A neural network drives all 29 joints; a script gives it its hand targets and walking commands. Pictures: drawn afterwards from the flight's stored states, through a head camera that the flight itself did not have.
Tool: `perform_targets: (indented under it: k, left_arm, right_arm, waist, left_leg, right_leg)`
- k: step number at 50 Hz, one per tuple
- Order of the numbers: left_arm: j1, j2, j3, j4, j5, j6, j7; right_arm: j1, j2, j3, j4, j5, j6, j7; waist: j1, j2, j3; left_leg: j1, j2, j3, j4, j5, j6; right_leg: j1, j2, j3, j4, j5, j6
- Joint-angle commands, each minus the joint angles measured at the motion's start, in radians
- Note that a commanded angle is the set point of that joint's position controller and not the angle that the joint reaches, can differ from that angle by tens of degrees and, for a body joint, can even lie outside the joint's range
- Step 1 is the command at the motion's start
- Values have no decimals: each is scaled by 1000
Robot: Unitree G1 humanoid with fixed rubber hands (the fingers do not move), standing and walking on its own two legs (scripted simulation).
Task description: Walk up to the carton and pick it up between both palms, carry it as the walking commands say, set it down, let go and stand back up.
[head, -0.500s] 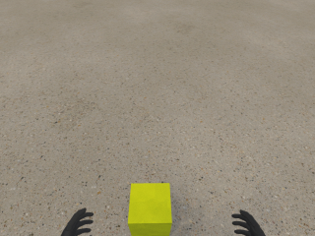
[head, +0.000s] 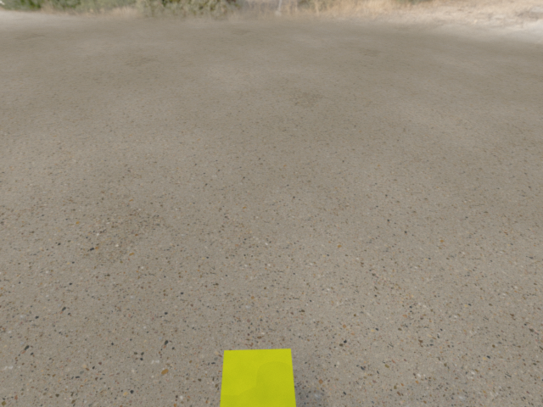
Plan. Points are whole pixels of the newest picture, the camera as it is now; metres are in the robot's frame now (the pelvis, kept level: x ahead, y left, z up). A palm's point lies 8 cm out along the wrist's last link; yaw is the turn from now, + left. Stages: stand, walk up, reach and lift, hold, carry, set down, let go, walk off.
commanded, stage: stand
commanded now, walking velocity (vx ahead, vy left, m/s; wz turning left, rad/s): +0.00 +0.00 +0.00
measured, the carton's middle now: (257, 400) +0.42 +0.04 -0.65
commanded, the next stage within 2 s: none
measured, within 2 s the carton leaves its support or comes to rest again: neither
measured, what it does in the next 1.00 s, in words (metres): stands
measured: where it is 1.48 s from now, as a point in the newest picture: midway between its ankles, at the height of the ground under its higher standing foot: outside the picture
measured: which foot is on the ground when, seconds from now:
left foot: down 0.00-1.00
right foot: down 0.00-1.00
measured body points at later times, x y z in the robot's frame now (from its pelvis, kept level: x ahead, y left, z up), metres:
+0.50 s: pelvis -0.02 +0.02 +0.00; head -0.07 +0.03 +0.45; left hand +0.05 +0.32 -0.12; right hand +0.06 -0.28 -0.11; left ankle +0.01 +0.10 -0.74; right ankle -0.05 -0.09 -0.74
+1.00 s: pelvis -0.03 +0.02 +0.00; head -0.06 +0.03 +0.45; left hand +0.02 +0.32 -0.13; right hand +0.05 -0.28 -0.12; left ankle +0.01 +0.10 -0.74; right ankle -0.05 -0.09 -0.74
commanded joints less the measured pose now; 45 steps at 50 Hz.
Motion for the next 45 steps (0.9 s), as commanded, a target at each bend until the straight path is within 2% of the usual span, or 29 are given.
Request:
perform_targets:
  k: [1,3,4,5,6,7,10,13,15,17,18,20,21,22,24,26,27,29,30,31,32,34,35,36,37,38,40,42,45]
  left_arm:
    - [-93,198,46,-97,-6,-26,7]
    - [-54,216,48,-56,0,-25,9]
    - [-66,178,37,-54,-1,-27,7]
    - [-102,166,34,-73,-13,-30,1]
    - [-84,194,39,-66,-10,-37,4]
    - [-86,207,39,-44,-5,-30,5]
    - [-95,199,34,-44,-14,-28,0]
    - [-59,165,16,-1,-13,-28,7]
    - [-74,188,21,6,-14,-18,9]
    - [-90,196,19,16,-16,-16,11]
    - [-102,191,12,26,-10,-19,13]
    - [-71,218,14,45,-17,-25,13]
    - [-105,198,11,42,-13,-20,7]
    - [-82,196,9,48,-20,-20,7]
    - [-100,196,8,53,-12,-14,10]
    - [-95,193,0,65,-11,-22,12]
    - [-99,210,7,78,-14,-20,15]
    - [-88,182,7,78,-19,-8,11]
    - [-112,214,11,85,-13,-13,11]
    - [-100,202,4,97,-13,-13,8]
    - [-111,187,6,88,-14,-15,9]
    - [-103,188,5,104,-13,-18,7]
    - [-96,214,10,120,-20,-18,11]
    - [-69,203,6,135,-19,-14,12]
    - [-100,204,6,132,-11,-16,12]
    - [-71,210,7,126,-26,-15,9]
    - [-101,213,5,135,-19,-9,9]
    - [-81,193,7,124,-20,-15,8]
    - [-85,204,8,146,-20,-10,11]
  right_arm:
    - [-91,-203,-53,-75,3,-28,-14]
    - [-92,-197,-49,-63,0,-24,-10]
    - [-79,-217,-52,-48,8,-25,-16]
    - [-86,-213,-47,-38,4,-29,-17]
    - [-126,-234,-55,-47,9,-36,-9]
    - [-109,-193,-43,-49,13,-34,-6]
    - [-119,-221,-52,-17,15,-34,-12]
    - [-115,-219,-50,0,12,-30,-6]
    - [-105,-215,-47,8,13,-30,-8]
    - [-124,-215,-45,20,17,-36,-6]
    - [-93,-199,-42,30,21,-31,-7]
    - [-93,-242,-46,42,17,-34,-7]
    - [-92,-229,-36,42,19,-36,-11]
    - [-117,-226,-37,47,19,-36,-6]
    - [-130,-206,-30,53,21,-28,-10]
    - [-144,-223,-34,53,24,-20,-7]
    - [-117,-223,-31,66,24,-19,-6]
    - [-123,-243,-35,85,9,-24,-10]
    - [-140,-248,-41,81,16,-20,-11]
    - [-107,-251,-42,90,33,-17,-10]
    - [-122,-229,-28,88,28,-21,-6]
    - [-135,-231,-31,90,22,-20,-4]
    - [-132,-213,-24,91,25,-23,2]
    - [-116,-216,-26,97,23,-21,1]
    - [-129,-206,-17,96,32,-20,-2]
    - [-121,-207,-18,111,20,-25,-3]
    - [-126,-232,-29,106,28,-24,-9]
    - [-135,-258,-31,120,29,-27,-7]
    - [-143,-215,-21,114,30,-29,-4]
  waist:
    - [2,18,153]
    - [9,39,134]
    - [-7,35,143]
    - [1,91,136]
    - [14,39,101]
    - [-5,-16,94]
    - [11,82,103]
    - [8,-3,82]
    - [-1,31,128]
    - [0,-1,156]
    - [-13,13,177]
    - [1,61,129]
    - [-12,41,137]
    - [20,56,138]
    - [2,-5,163]
    - [2,-14,137]
    - [-12,16,120]
    - [13,68,159]
    - [9,15,194]
    - [-22,17,139]
    - [-3,-8,137]
    - [5,59,183]
    - [-10,32,166]
    - [-1,64,173]
    - [-9,7,164]
    - [16,38,116]
    - [-14,33,136]
    - [17,53,145]
    - [11,15,135]
  left_leg:
    - [2,121,-137,-78,150,24]
    - [9,123,-144,-105,52,13]
    - [2,133,-148,-120,63,21]
    - [5,123,-157,-125,58,19]
    - [39,142,-170,-119,114,32]
    - [46,142,-166,-109,103,24]
    - [48,140,-156,-125,175,13]
    - [69,131,-139,-104,136,21]
    - [47,143,-159,-138,128,4]
    - [42,139,-160,-152,92,5]
    - [38,128,-147,-132,114,6]
    - [72,141,-163,-139,153,14]
    - [48,142,-163,-157,137,3]
    - [41,145,-167,-153,122,9]
    - [30,141,-167,-140,110,20]
    - [32,140,-162,-152,70,17]
    - [64,134,-161,-169,37,8]
    - [43,139,-178,-188,-25,6]
    - [27,130,-180,-188,0,3]
    - [57,152,-196,-209,-11,2]
    - [68,149,-181,-181,16,16]
    - [21,131,-173,-188,-35,8]
    - [23,139,-184,-189,-3,11]
    - [17,144,-200,-199,-43,12]
    - [12,150,-204,-201,-14,21]
    - [57,152,-207,-186,15,6]
    - [73,145,-183,-210,48,-22]
    - [62,154,-194,-193,81,6]
    - [63,131,-171,-161,78,9]
  right_leg:
    - [-143,-137,131,-101,138,24]
    - [-129,-128,127,-83,110,26]
    - [-129,-130,121,-94,111,25]
    - [-140,-118,122,-83,109,32]
    - [-133,-127,123,-79,119,26]
    - [-133,-124,112,-79,124,22]
    - [-119,-134,126,-73,124,23]
    - [-118,-135,129,-96,132,26]
    - [-136,-138,122,-90,125,35]
    - [-144,-144,110,-104,124,36]
    - [-156,-149,138,-116,123,25]
    - [-136,-151,137,-103,133,18]
    - [-132,-144,124,-89,113,25]
    - [-118,-153,135,-104,124,24]
    - [-144,-154,121,-111,103,27]
    - [-106,-151,130,-111,109,30]
    - [-126,-145,130,-118,89,29]
    - [-131,-150,126,-126,75,33]
    - [-151,-148,125,-116,72,26]
    - [-154,-132,112,-99,56,23]
    - [-163,-143,111,-101,75,27]
    - [-141,-143,130,-121,77,25]
    - [-140,-147,123,-114,71,20]
    - [-131,-137,117,-112,55,24]
    - [-128,-152,119,-113,59,17]
    - [-110,-150,123,-109,72,21]
    - [-129,-153,121,-102,104,23]
    - [-125,-154,122,-109,101,20]
    - [-108,-158,124,-122,105,24]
